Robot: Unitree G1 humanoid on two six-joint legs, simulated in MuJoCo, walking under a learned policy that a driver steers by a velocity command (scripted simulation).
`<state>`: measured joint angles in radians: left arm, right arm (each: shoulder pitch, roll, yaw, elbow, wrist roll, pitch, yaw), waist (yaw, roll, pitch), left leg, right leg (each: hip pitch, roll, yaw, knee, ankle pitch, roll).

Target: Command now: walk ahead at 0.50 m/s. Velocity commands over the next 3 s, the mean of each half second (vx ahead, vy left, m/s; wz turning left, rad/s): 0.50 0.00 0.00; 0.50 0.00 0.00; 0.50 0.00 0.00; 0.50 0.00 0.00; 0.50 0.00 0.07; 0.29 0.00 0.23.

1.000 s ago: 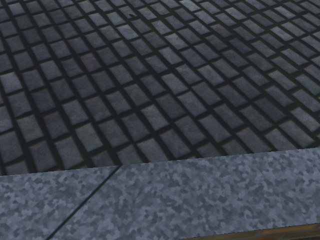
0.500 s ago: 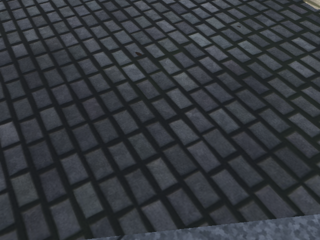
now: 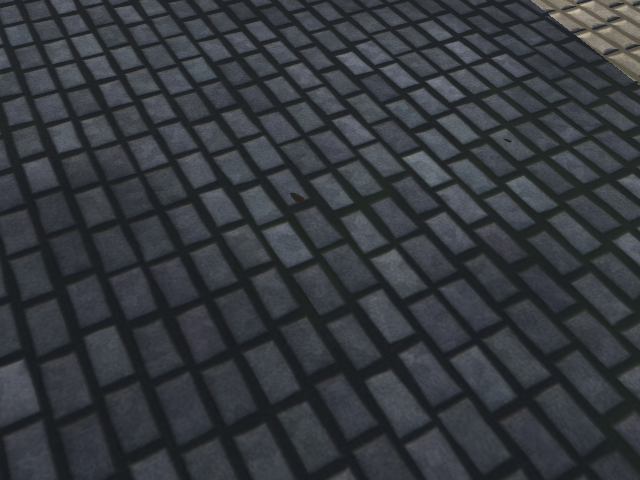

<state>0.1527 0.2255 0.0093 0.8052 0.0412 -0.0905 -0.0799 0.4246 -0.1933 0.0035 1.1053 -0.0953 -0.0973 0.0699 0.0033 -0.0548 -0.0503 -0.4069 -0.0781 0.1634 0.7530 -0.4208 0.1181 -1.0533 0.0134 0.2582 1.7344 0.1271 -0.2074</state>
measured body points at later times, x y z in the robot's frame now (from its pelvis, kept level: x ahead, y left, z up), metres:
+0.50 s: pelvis +0.34 -0.02 +0.03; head +0.36 -0.01 +0.48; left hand +0.41 +0.24 -0.11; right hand +0.40 -0.28 -0.09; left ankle +0.22 +0.11 -0.57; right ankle +0.37 -0.10 -0.70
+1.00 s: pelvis +0.63 +0.06 +0.04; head +0.65 +0.07 +0.48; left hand +0.72 +0.33 -0.10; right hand +0.72 -0.21 -0.08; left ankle +0.66 +0.14 -0.70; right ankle +0.61 -0.10 -0.62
